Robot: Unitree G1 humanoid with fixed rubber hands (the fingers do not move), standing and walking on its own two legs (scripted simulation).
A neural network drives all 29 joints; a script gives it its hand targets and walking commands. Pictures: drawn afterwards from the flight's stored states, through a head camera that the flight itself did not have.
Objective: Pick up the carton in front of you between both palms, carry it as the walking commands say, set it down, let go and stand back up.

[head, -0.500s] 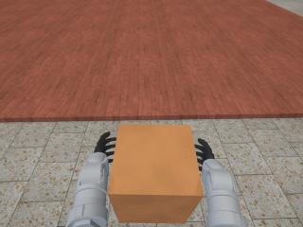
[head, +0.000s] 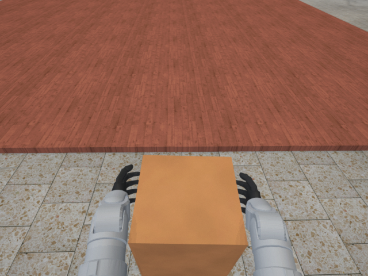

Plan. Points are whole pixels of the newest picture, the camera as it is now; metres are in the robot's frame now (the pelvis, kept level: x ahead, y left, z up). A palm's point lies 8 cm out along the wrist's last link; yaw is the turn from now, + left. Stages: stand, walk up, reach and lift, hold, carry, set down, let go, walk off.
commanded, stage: hold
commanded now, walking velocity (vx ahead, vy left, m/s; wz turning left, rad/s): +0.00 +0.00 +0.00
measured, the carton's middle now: (185, 219) +0.28 +0.00 -0.03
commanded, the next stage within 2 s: carry in 1.02 s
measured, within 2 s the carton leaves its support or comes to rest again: neither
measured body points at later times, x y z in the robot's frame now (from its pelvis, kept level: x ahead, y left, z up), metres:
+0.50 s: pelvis -0.01 +0.00 +0.00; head -0.07 +0.00 +0.45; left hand +0.29 +0.15 +0.05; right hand +0.29 -0.15 +0.04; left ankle +0.00 +0.13 -0.75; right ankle +0.00 -0.13 -0.75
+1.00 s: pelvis -0.01 +0.00 +0.00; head -0.05 +0.00 +0.45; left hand +0.30 +0.16 +0.05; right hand +0.29 -0.15 +0.04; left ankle +0.00 +0.13 -0.75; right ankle +0.00 -0.13 -0.75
